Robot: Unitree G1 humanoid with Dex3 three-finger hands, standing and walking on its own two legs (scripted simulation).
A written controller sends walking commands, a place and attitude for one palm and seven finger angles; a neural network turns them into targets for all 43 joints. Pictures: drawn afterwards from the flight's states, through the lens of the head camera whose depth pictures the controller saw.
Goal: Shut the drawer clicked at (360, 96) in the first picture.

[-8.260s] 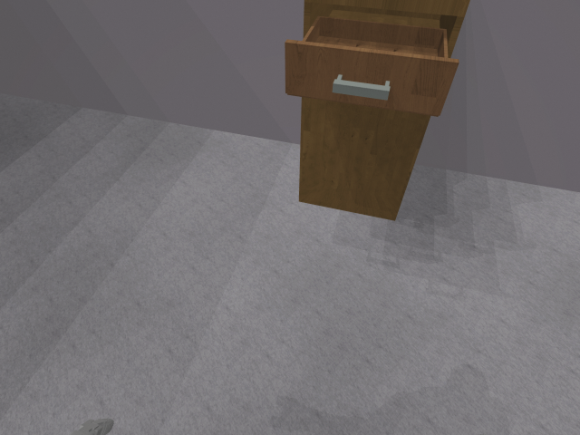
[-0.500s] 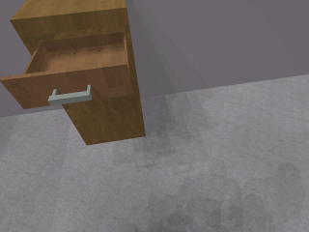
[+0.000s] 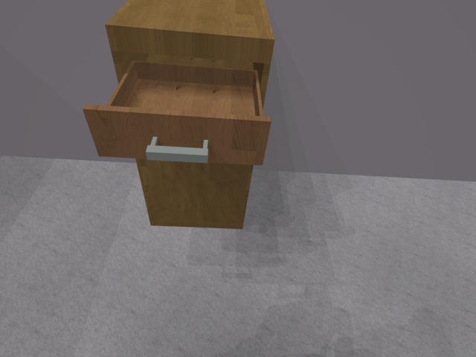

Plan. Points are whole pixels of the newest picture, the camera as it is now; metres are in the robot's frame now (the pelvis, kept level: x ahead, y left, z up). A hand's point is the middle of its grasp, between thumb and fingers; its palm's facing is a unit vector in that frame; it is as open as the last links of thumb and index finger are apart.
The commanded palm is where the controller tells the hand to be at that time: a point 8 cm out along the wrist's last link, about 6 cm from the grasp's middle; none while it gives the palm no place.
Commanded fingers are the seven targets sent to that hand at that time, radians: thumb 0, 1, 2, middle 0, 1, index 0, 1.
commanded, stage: take the last steps up to it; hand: left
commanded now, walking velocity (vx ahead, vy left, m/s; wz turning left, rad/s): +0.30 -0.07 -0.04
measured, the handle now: (179, 148) +0.55 +0.19 +0.03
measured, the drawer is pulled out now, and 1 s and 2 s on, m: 0.30 0.30 0.30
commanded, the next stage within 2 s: come to a stop and stand still in 0.68 s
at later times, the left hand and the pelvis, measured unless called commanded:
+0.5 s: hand (210, 298) +0.28 +0.07 -0.17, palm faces -0.02 -0.98 -0.18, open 7.3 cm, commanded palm none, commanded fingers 0.00 0.90 0.90 -0.20 -0.30 -0.20 -0.30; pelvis +0.15 -0.09 -0.02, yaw +0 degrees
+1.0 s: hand out of the picture +0.16 +0.07 -0.19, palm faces +0.14 -0.98 -0.13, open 7.3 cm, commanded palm none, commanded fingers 0.00 0.90 0.90 -0.20 -0.30 -0.20 -0.30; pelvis +0.25 -0.07 -0.01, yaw +1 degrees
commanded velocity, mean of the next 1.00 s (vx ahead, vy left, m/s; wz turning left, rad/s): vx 0.12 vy -0.03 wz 0.02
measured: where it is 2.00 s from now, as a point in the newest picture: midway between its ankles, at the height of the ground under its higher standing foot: outside the picture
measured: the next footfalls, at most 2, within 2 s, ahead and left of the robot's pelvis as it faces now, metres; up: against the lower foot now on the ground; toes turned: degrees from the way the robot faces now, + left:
right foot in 0.40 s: +0.25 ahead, -0.18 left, +0.00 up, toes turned -7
left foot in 0.86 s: +0.27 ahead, +0.05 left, +0.00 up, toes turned +9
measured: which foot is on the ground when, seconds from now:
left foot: down 0.00-0.40, up 0.42-0.84, down 0.86-1.00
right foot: up 0.00-0.38, down 0.40-0.98, up 1.00-1.00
